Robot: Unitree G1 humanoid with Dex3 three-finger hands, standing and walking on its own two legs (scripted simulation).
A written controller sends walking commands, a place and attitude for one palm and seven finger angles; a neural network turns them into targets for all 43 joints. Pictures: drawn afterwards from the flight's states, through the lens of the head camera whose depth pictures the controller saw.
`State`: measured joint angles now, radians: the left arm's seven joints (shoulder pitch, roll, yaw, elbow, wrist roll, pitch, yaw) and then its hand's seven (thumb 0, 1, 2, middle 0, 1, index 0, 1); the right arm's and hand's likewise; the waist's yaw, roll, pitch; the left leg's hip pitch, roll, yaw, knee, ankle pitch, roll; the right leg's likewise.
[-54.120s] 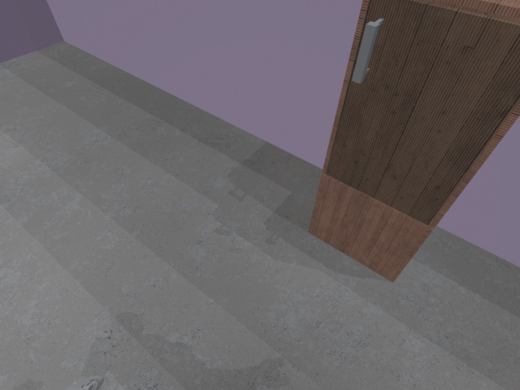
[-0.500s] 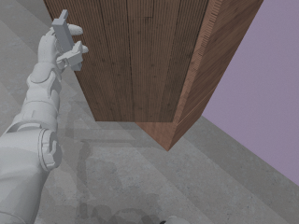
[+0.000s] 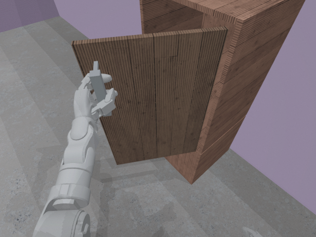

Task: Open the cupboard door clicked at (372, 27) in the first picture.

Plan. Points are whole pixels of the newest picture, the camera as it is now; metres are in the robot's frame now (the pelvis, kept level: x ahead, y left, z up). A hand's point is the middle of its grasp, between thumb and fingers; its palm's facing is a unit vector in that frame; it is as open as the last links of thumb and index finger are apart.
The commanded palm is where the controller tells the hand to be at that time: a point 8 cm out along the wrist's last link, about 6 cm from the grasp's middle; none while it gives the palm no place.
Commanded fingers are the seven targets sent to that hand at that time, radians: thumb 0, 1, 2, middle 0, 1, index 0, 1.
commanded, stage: pull the door open along its arc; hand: left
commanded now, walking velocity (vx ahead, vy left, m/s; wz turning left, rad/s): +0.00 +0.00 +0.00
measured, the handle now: (101, 89) +0.46 +0.16 +0.14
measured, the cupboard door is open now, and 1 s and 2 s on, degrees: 60 88 89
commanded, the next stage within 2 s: open thumb and fingers to let go in 0.44 s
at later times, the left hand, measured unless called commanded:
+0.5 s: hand (148, 153) +0.26 +0.03 +0.14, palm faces +0.23 -0.97 +0.00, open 6.0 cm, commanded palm +0.22 +0.07 +0.14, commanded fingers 0.00 0.90 0.90 -0.40 -1.35 -0.40 -1.35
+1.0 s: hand (140, 148) +0.27 +0.04 +0.15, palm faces +0.30 -0.95 +0.00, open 11.5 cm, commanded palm +0.22 +0.08 +0.14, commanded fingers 0.00 -0.50 0.30 -0.28 -1.10 -0.28 -1.10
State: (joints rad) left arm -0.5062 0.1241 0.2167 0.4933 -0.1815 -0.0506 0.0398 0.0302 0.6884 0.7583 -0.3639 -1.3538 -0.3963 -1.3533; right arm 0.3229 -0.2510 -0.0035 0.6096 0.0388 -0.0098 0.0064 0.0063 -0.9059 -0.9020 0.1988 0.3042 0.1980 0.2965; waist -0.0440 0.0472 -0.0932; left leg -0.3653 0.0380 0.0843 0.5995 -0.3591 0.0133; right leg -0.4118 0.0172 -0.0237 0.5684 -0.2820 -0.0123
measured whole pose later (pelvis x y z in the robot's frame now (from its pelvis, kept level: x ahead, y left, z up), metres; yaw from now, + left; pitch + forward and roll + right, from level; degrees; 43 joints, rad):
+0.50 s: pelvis -0.01 -0.03 +0.00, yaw +4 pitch -3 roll +0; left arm 0.07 -0.06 -0.33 -0.23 -0.02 0.25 0.47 0.02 0.67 0.71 -0.37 -1.35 -0.39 -1.35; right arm 0.10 -0.15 0.04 0.59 -0.02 0.10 0.04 0.01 -0.90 -0.90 0.20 0.30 0.20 0.30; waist 0.01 0.08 -0.03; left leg -0.16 0.04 0.01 0.54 -0.32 -0.02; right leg -0.19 0.02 -0.09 0.52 -0.28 -0.05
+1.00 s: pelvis -0.03 -0.02 +0.01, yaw +4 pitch -5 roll +0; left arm -0.08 -0.11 -0.27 -0.06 0.01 0.22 0.51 0.01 -0.13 0.46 -0.32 -1.25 -0.33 -1.25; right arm 0.14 -0.18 0.02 0.65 -0.02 0.08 0.00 0.01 -0.91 -0.90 0.20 0.30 0.20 0.30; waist 0.02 0.06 0.00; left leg -0.15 0.03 0.01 0.49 -0.27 -0.01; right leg -0.16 0.01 -0.10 0.46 -0.22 -0.04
